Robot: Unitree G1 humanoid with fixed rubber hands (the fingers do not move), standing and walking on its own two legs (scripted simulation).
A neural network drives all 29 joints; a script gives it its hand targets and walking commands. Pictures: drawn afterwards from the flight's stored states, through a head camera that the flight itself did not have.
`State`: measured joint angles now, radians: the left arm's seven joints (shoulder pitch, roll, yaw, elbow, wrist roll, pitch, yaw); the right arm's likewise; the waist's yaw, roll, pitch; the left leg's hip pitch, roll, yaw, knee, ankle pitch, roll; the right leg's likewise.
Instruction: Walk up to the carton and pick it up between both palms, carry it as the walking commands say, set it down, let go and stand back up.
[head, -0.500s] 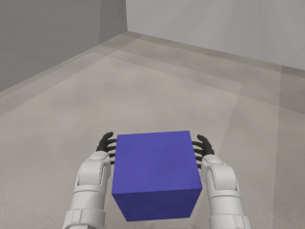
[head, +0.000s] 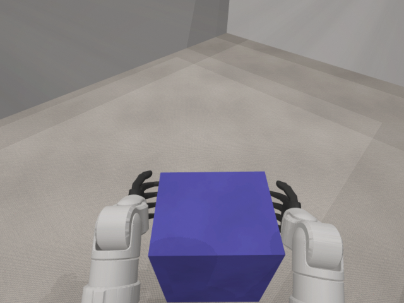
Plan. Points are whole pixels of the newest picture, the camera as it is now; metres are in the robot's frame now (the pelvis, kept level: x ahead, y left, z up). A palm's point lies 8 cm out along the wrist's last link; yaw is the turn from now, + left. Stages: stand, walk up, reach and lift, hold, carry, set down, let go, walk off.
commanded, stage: carry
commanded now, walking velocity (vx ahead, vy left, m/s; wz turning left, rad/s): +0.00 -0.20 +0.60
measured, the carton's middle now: (212, 241) +0.25 -0.01 +0.02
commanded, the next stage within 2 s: none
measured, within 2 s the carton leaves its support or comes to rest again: neither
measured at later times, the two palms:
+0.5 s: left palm (142, 250) +0.20 +0.11 +0.08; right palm (297, 218) +0.27 -0.17 +0.08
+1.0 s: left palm out of the picture +0.10 +0.04 +0.09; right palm (314, 222) +0.26 -0.19 +0.09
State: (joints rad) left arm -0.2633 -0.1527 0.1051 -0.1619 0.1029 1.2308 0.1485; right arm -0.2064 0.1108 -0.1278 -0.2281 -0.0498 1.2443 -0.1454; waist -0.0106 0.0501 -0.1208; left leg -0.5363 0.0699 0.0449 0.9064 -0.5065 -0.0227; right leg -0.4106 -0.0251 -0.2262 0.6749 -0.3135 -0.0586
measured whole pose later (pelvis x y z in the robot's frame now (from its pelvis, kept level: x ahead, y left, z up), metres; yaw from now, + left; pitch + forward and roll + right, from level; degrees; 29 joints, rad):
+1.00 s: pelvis -0.04 -0.23 +0.00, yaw +36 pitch +3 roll -2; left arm -0.21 -0.14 0.09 -0.25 0.09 1.21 0.13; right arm -0.18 0.14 -0.10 -0.31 -0.07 1.24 -0.15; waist -0.02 0.03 -0.08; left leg -0.47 0.05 0.14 0.75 -0.38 -0.01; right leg -0.41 -0.08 -0.25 0.67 -0.30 -0.03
